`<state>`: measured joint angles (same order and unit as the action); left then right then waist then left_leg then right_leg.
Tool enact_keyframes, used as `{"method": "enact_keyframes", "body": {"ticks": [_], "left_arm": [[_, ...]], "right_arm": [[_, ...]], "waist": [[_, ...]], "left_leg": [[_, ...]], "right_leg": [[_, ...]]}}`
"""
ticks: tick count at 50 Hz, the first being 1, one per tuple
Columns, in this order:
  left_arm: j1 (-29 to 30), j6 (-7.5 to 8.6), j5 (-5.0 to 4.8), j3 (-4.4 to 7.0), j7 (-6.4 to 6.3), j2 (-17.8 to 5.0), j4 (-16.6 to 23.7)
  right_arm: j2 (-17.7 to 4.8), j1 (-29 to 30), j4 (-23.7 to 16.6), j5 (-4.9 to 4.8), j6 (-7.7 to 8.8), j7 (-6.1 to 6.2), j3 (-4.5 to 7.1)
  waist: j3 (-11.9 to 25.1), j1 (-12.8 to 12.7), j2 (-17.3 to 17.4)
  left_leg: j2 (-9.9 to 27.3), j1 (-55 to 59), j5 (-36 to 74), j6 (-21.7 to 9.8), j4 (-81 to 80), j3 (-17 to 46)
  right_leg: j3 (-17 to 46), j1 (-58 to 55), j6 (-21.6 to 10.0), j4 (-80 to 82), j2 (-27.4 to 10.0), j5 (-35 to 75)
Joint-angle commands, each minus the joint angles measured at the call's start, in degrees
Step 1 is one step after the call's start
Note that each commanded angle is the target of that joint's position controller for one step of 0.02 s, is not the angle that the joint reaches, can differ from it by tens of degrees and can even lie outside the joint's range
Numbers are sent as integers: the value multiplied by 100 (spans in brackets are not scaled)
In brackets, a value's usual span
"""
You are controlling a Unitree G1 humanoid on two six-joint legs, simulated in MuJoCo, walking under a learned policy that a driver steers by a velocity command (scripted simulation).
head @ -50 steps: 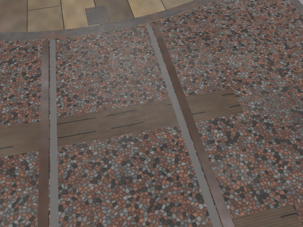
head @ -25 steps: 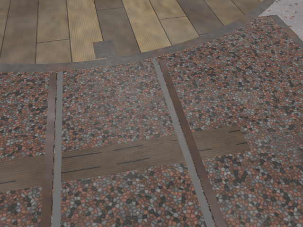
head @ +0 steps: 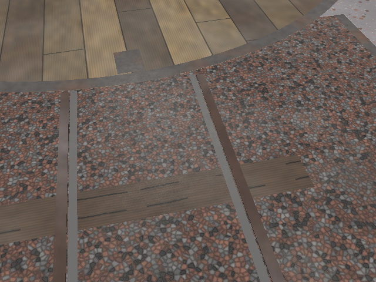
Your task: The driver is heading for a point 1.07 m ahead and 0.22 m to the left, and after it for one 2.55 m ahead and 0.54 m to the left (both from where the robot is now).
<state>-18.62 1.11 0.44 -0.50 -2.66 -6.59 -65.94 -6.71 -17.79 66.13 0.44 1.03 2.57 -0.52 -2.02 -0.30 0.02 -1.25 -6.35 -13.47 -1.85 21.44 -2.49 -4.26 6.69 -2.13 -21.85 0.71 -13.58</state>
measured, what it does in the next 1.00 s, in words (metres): walks ahead: left foot, then right foot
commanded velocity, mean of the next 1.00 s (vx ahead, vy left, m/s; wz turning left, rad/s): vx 0.30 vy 0.00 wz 0.00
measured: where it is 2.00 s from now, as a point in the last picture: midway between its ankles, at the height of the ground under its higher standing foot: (175, 193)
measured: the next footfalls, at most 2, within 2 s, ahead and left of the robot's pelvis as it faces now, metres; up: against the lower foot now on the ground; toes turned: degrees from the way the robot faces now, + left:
left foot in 0.52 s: +0.12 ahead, +0.13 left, +0.00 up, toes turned +4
right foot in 1.00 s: +0.47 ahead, -0.03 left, +0.00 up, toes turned -5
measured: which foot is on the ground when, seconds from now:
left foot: down 0.00-0.30, up 0.32-0.50, down 0.52-0.98, up 1.00-1.00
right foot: down 0.00-0.54, up 0.56-0.98, down 1.00-1.00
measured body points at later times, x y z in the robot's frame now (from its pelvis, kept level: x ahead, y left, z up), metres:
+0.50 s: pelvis +0.06 +0.03 -0.01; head +0.06 +0.04 +0.44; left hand -0.06 +0.24 -0.16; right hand +0.10 -0.20 -0.15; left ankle +0.06 +0.12 -0.73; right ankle -0.02 -0.09 -0.74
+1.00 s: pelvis +0.30 +0.04 -0.03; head +0.34 +0.03 +0.42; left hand +0.49 +0.25 -0.15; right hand +0.18 -0.17 -0.17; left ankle +0.09 +0.12 -0.73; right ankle +0.43 -0.02 -0.75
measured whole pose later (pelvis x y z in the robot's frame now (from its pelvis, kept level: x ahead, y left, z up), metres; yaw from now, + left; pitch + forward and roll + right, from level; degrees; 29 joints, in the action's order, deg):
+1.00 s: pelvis +0.30 +0.04 -0.03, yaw +0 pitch +1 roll +0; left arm 0.0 4.2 1.5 2.5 0.9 -9.4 -51.9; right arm -8.1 -30.1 64.4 1.1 5.7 0.9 1.1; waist -4.5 2.0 0.0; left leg -1.6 7.5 -28.0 -3.0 25.2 -4.5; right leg -7.6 26.9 -8.5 -30.7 1.6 -6.0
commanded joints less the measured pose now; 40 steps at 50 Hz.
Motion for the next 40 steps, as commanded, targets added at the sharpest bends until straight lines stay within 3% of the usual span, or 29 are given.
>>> {"method": "enact_keyframes", "body": {"ticks": [1,8,9,12,14,15,17,19,21,23,25,26,27,28,29,30,31,32,33,36,40], "left_arm": [[-502,13,2,45,-12,-361,-10],[-551,14,3,34,-12,-328,-48],[-605,12,10,28,-8,-305,-70],[-688,-47,28,153,26,-529,-21],[-876,-59,22,198,65,-556,35],[-1090,-39,14,229,71,-603,15],[-1496,-2,54,358,74,-877,-84],[-1448,64,111,405,104,-929,-26],[-1166,148,103,418,120,-935,70],[-824,207,45,420,126,-918,183],[-526,226,-11,437,141,-951,266],[-500,265,13,415,152,-879,302],[-276,328,36,326,193,-597,450],[-282,360,40,276,245,-375,717],[-78,328,207,362,297,-707,784],[85,345,201,351,359,-613,849],[50,377,134,329,397,-505,824],[25,370,131,351,424,-510,801],[-19,327,150,369,442,-540,779],[288,213,140,404,461,-546,900],[1501,175,104,331,476,-449,1384]], "right_arm": [[-370,-477,1,-1,9,10,44],[-351,-517,32,-2,4,8,31],[-327,-570,53,5,0,5,24],[-504,-593,-21,37,-51,-29,129],[-428,-472,-192,67,-47,-88,136],[-327,-322,-307,87,-10,-119,118],[-179,79,-577,178,101,-196,94],[-430,401,-823,161,205,-271,181],[-451,365,-945,113,282,-337,223],[-374,183,-947,49,331,-370,251],[-280,-607,-668,10,337,-364,293],[-408,-1166,-486,23,341,-325,365],[-814,-1881,-357,118,379,-251,487],[-1388,-2529,-243,108,338,-222,618],[-1148,-2034,-298,122,263,-194,551],[-1014,-1388,-521,108,279,-225,494],[-945,-1013,-640,92,327,-249,463],[-854,-853,-698,78,384,-244,418],[-726,-835,-678,68,433,-229,365],[-667,-1311,-460,41,514,-190,295],[-661,-1444,-422,61,533,-188,225]], "waist": [[-319,7,20],[-346,11,4],[-234,8,2],[-497,-20,-76],[-1026,-120,-215],[-1138,-228,-384],[-1072,-393,-852],[-976,-396,-607],[-905,-185,-530],[-794,36,-496],[-619,425,-367],[-422,635,-162],[-230,981,798],[-71,1021,1919],[-539,660,1021],[-780,389,438],[-779,200,213],[-691,68,138],[-603,-5,161],[-468,-23,342],[-656,123,444]], "left_leg": [[694,-222,1057,-126,-350,632],[685,-253,938,-124,-370,629],[634,-216,537,-137,-408,610],[323,-692,-1670,-351,-54,500],[276,-1458,-2473,-452,265,569],[187,-1850,-2300,-438,628,462],[63,-2408,-1227,-329,1676,-176],[281,-2610,-1298,-321,2336,-6],[436,-2512,-1288,-322,2264,96],[292,-1690,-904,-292,1567,-117],[-104,5,-205,-257,666,-511],[-106,967,-310,-263,465,-370],[921,1667,-1224,-421,-393,1059],[2243,1952,-2609,-1000,-1421,3565],[2370,1249,-2835,-1180,-1445,3752],[2194,789,-2462,-1116,-1428,3230],[1935,533,-1655,-1006,-1496,2642],[1748,448,-997,-922,-1537,2206],[1560,474,-301,-836,-1537,1783],[1347,790,1837,-790,-1315,1031],[1146,573,2776,-805,-1334,530]], "right_leg": [[649,153,-96,359,-677,948],[661,171,-97,385,-678,876],[644,130,-110,429,-630,469],[681,485,-348,259,-414,-1853],[1186,734,-596,437,-654,-2969],[1624,541,-754,647,-910,-3204],[2767,2,-1207,1365,-1767,-3401],[3056,18,-1396,1644,-2043,-2957],[2668,60,-1263,1574,-1948,-2364],[1914,418,-998,1387,-1547,-1641],[1169,1345,-800,758,-1073,-1299],[871,1891,-689,125,-830,-1100],[202,2530,-453,-1524,-310,-829],[-216,3564,-309,-3274,235,-1660],[284,3770,-417,-4253,-167,-1573],[468,3823,-458,-4441,-389,-976],[521,3604,-416,-4333,-514,-493],[496,3417,-358,-4181,-578,-231],[429,3299,-278,-4051,-596,-63],[157,3467,-153,-3851,-494,225],[-142,3410,-70,-2645,-353,724]]}}
Keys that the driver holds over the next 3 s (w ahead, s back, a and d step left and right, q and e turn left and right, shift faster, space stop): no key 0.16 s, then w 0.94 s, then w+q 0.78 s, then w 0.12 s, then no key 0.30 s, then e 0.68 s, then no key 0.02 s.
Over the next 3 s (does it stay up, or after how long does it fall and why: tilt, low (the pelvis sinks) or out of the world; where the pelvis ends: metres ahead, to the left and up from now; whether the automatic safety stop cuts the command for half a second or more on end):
stays up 0.99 0.13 -0.01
